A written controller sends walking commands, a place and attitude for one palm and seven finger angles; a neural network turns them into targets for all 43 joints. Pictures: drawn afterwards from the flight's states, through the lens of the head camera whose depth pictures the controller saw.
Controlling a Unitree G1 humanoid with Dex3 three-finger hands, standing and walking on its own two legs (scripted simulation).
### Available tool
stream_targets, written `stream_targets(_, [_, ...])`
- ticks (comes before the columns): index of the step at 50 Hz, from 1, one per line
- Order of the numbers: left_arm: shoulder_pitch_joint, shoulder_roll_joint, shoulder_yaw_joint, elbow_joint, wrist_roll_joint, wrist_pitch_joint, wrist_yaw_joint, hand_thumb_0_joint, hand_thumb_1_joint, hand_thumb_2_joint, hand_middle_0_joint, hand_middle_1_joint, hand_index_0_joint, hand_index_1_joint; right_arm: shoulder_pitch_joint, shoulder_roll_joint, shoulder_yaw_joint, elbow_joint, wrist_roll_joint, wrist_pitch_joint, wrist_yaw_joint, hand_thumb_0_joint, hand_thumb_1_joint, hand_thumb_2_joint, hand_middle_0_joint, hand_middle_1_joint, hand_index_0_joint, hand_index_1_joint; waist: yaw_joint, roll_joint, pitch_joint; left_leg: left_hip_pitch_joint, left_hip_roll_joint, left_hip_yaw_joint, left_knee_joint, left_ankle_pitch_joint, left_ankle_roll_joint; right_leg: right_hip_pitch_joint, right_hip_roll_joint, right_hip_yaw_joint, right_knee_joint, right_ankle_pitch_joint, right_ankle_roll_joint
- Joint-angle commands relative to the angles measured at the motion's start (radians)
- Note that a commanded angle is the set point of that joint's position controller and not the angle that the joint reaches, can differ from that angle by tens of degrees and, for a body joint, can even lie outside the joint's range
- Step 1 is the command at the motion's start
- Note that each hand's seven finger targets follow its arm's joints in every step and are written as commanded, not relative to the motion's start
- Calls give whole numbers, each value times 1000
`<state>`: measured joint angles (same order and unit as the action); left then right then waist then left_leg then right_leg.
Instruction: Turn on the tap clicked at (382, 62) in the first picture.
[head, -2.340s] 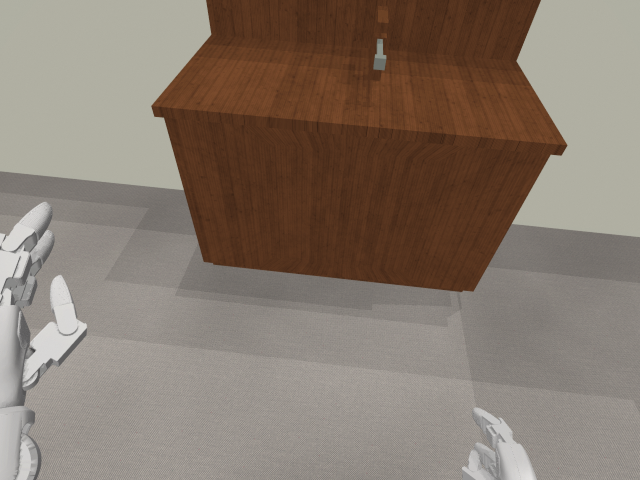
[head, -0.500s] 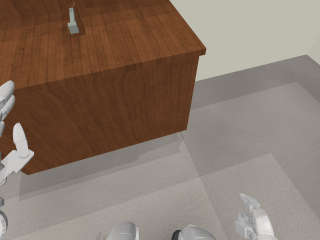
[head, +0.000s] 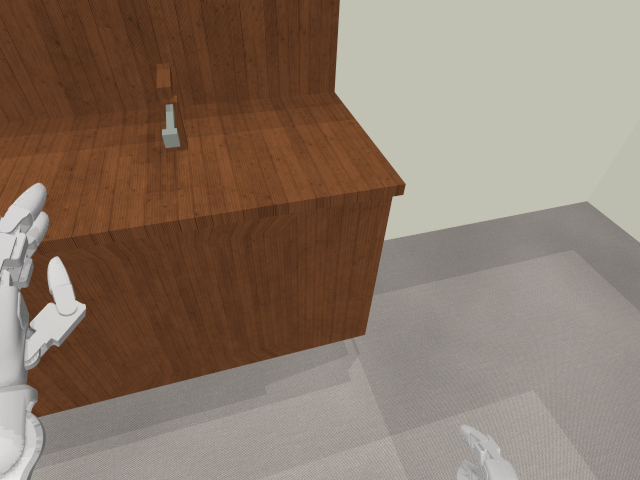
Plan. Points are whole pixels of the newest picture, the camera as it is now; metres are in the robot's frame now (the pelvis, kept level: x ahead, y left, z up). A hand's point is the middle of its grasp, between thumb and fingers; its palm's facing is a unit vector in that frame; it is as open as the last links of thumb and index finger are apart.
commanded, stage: take the last steps up to it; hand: left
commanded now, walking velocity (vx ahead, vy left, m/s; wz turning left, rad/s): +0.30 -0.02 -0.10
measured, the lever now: (171, 138) +0.70 +0.33 +0.09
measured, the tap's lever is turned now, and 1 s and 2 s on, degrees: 0 0 0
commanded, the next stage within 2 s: come to a stop and stand still in 0.98 s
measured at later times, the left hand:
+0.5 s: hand (200, 231) +0.33 +0.16 +0.18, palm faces +0.34 -0.82 -0.46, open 7.4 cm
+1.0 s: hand (239, 178) +0.45 +0.14 +0.17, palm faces +0.42 -0.78 -0.46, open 7.4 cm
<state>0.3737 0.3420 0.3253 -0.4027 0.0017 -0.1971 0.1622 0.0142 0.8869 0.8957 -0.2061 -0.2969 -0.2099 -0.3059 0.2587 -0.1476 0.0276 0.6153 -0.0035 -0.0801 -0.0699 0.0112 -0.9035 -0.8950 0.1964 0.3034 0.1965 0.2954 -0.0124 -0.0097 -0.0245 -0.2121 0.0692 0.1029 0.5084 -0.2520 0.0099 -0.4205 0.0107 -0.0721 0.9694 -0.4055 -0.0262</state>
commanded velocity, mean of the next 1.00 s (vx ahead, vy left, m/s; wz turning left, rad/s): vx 0.25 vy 0.06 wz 0.03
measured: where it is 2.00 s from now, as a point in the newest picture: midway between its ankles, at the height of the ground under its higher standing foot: outside the picture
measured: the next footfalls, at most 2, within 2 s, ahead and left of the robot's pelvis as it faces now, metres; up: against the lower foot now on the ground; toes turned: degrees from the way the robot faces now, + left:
right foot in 0.18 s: +0.12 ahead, -0.15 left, +0.00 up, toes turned -10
left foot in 0.60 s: +0.23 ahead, +0.06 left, +0.00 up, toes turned +7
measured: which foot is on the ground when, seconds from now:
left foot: down 0.00-0.20, up 0.22-0.58, down 0.60-0.94, up 0.96-1.00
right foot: up 0.00-0.16, down 0.18-0.60, up 0.62-0.92, down 0.94-1.00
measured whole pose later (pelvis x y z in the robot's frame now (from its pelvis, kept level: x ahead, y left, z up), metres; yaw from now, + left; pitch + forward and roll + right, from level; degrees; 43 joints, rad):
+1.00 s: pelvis +0.23 -0.10 -0.01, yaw -1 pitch -1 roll +0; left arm 0.42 0.35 0.36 -0.45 -0.01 -0.22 0.15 0.01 0.89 0.90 -0.21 -0.30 -0.21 -0.31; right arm 0.20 -0.17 0.02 0.66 0.01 -0.08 -0.05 0.01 -0.90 -0.89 0.20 0.30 0.20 0.30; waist 0.02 0.07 0.06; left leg -0.33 0.08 0.06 0.91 -0.47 -0.01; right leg -0.34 -0.05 -0.17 0.65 -0.27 -0.04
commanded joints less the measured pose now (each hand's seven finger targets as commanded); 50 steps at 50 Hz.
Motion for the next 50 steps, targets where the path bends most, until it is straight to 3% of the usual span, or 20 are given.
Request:
stream_targets(1, [-16,153,102,-263,-5,-69,7,0,900,900,-200,-300,-200,-300,-93,-160,-67,-141,1,-58,7,0,-900,-900,200,300,200,300,10,199,37,17,252,-219,-303,-199,162,-107,-62,-1,-61,45,29])
stream_targets(8, [-50,158,103,-195,-6,-54,12,0,900,900,-200,-300,-200,-300,-113,-152,-63,-132,9,-58,1,0,-900,-900,200,300,200,300,9,127,-39,-70,155,-5,18,-108,68,281,-10,-103,-522,106,32])
stream_targets(9, [-61,183,114,-197,-2,-53,16,0,900,900,-200,-300,-200,-300,-116,-135,-63,-128,12,-52,1,0,-900,-900,200,300,200,300,16,-28,-71,-190,97,47,255,-138,49,386,-126,76,-581,71,-22])
stream_targets(10, [-63,227,141,-203,1,-52,21,0,900,900,-200,-300,-200,-300,-129,-110,-60,-141,14,-50,1,0,-900,-900,200,300,200,300,24,-302,-84,-435,-29,65,544,-290,5,501,-343,482,-673,128,-137])
stream_targets(11, [-90,249,162,-254,-10,-57,26,0,900,900,-200,-300,-200,-300,-174,-132,-58,-147,10,-56,2,0,-900,-900,200,300,200,300,40,-256,-70,-520,-18,-52,709,-306,-6,502,-433,576,-699,236,-188])
stream_targets(14, [-11,233,173,-293,-13,-80,11,0,900,900,-200,-300,-200,-300,-168,-134,-64,-120,10,-36,16,0,-900,-900,200,300,200,300,20,-75,-39,-487,50,-128,741,-155,-29,401,-379,418,-687,209,-189])
stream_targets(18, [58,231,210,-342,-19,-116,16,0,900,900,-200,-300,-200,-300,-164,-135,-71,-123,9,-11,12,0,-900,-900,200,300,200,300,0,-75,-68,-401,64,-89,519,-82,-37,380,-323,177,-658,459,-149])
stream_targets(24, [105,189,181,-338,-32,-106,35,0,900,900,-200,-300,-200,-300,-129,-133,-83,-170,6,-30,7,0,-900,-900,200,300,200,300,34,-75,-81,-227,3,39,152,-30,-9,386,-300,155,-615,463,-143])
stream_targets(28, [53,179,149,-307,-31,-94,39,0,900,900,-200,-300,-200,-300,-91,-159,-97,-166,8,-31,-6,0,-900,-900,200,300,200,300,4,-2,-90,23,-21,63,-53,92,8,290,-231,97,-440,410,-74])
stream_targets(29, [18,181,140,-323,-31,-99,38,0,900,900,-200,-300,-200,-300,-83,-172,-102,-169,10,-30,-10,0,-900,-900,200,300,200,300,-13,73,-109,151,23,-21,-91,120,46,193,-184,60,-288,414,-35])
stream_targets(30, [1,179,138,-333,-33,-102,37,0,900,900,-200,-300,-200,-300,-93,-192,-106,-175,13,-28,-7,0,-900,-900,200,300,200,300,-9,250,-137,281,197,-272,-113,256,140,16,-80,-8,-98,165,17])
stream_targets(31, [-13,189,138,-317,-32,-109,35,0,900,900,-200,-300,-200,-300,-96,-171,-93,-184,16,-30,-2,0,-900,-900,200,300,200,300,2,294,-116,319,330,-478,-159,364,229,-139,-27,6,69,-197,28])
stream_targets(32, [-29,231,155,-298,-24,-106,30,0,900,900,-200,-300,-200,-300,-110,-160,-75,-169,-1,-36,-5,0,-900,-900,200,300,200,300,-8,293,-79,250,362,-538,-200,287,255,-191,-47,59,184,-204,24])
stream_targets(35, [-48,196,126,-332,-18,-97,15,0,900,900,-200,-300,-200,-300,-110,-166,-88,-141,13,-46,6,0,-900,-900,200,300,200,300,5,168,-5,133,298,-356,-190,222,235,-210,-102,70,141,-105,35])
stream_targets(38, [46,187,147,-372,-26,-87,11,0,900,900,-200,-300,-200,-300,-109,-170,-86,-145,14,-58,12,0,-900,-900,200,300,200,300,18,244,-45,49,201,-132,-188,229,164,-59,-85,-16,-28,22,45])
stream_targets(44, [22,170,147,-259,-25,-74,11,0,900,900,-200,-300,-200,-300,-117,-156,-69,-128,11,-63,5,0,-900,-900,200,300,200,300,12,190,-41,-60,177,-49,-78,95,96,207,-27,-121,-400,136,62])
stream_targets(46, [-13,185,150,-204,-12,-70,13,0,900,900,-200,-300,-200,-300,-104,-140,-72,-118,13,-52,0,0,-900,-900,200,300,200,300,14,-8,-71,-143,91,19,200,-49,48,337,-123,25,-554,182,13])
stream_targets(47, [-25,217,159,-191,-5,-63,15,0,900,900,-200,-300,-200,-300,-116,-118,-67,-131,12,-44,1,0,-900,-900,200,300,200,300,13,-272,-82,-333,-35,62,457,-231,4,415,-332,404,-639,251,-85])
stream_targets(48, [-25,223,169,-176,-16,-54,16,0,900,900,-200,-300,-200,-300,-152,-128,-62,-139,8,-47,4,0,-900,-900,200,300,200,300,35,-302,-66,-425,-50,-45,640,-330,-7,408,-458,572,-689,331,-153])
stream_targets(50, [-64,215,154,-196,-20,-71,2,0,900,900,-200,-300,-200,-300,-142,-147,-75,-114,10,-48,12,0,-900,-900,200,300,200,300,15,-228,-30,-412,2,-127,733,-224,-25,322,-433,498,-703,236,-153])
